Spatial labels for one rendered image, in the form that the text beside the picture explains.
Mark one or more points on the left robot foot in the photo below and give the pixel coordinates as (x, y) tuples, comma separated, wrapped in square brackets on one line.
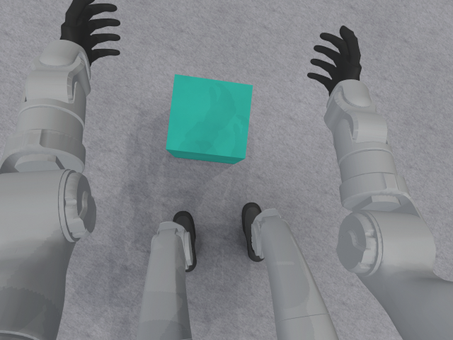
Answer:
[(185, 219)]

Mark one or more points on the carton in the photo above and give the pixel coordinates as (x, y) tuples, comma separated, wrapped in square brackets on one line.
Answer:
[(209, 119)]

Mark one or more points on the right robot upper arm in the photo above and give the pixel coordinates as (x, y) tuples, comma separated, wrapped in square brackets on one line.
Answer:
[(393, 254)]

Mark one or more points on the robot right hand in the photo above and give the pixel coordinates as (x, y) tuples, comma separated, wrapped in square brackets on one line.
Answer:
[(347, 61)]

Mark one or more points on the left robot forearm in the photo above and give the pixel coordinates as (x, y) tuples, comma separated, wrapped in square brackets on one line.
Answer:
[(51, 116)]

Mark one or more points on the robot left hand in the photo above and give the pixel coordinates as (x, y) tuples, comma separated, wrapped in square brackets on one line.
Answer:
[(78, 27)]

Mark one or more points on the robot left thigh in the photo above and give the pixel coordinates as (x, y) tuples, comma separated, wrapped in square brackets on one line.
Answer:
[(164, 311)]

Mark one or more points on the right robot forearm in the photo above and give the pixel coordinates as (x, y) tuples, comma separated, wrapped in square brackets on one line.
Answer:
[(367, 168)]

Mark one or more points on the left robot upper arm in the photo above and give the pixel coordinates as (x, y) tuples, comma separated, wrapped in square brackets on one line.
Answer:
[(42, 216)]

